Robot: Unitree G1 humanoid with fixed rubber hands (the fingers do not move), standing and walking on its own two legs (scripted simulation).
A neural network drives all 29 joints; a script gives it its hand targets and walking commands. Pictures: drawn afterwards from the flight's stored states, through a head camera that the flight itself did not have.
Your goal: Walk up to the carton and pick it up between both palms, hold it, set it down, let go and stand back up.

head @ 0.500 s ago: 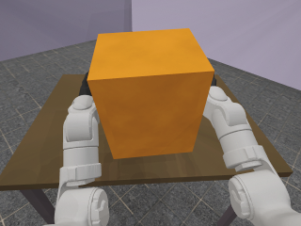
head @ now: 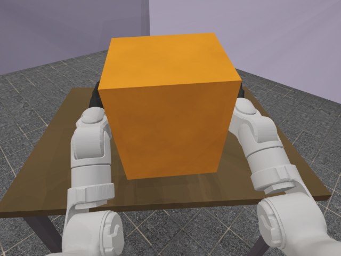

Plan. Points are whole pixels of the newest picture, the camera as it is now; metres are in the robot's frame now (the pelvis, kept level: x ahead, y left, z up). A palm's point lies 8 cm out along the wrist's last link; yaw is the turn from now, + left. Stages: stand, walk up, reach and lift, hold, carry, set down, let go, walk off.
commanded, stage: hold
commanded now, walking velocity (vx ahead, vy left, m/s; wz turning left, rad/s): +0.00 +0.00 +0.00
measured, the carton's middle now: (168, 110) +0.35 +0.01 +0.23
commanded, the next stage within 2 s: none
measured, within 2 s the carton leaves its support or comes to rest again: neither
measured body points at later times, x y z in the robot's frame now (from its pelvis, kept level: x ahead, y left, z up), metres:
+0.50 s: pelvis +0.00 +0.00 +0.00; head -0.06 +0.03 +0.45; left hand +0.38 +0.17 +0.22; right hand +0.39 -0.14 +0.24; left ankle +0.06 +0.13 -0.75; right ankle -0.03 -0.11 -0.75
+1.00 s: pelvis +0.00 +0.00 +0.00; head -0.06 +0.03 +0.45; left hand +0.38 +0.16 +0.22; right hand +0.39 -0.14 +0.24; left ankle +0.06 +0.13 -0.75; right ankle -0.03 -0.11 -0.75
